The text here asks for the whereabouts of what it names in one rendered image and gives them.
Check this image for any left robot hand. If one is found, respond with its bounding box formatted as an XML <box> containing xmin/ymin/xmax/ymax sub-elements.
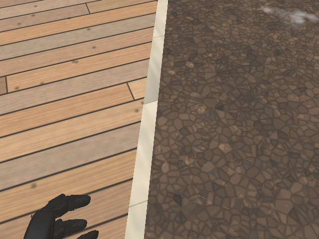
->
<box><xmin>23</xmin><ymin>193</ymin><xmax>99</xmax><ymax>239</ymax></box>

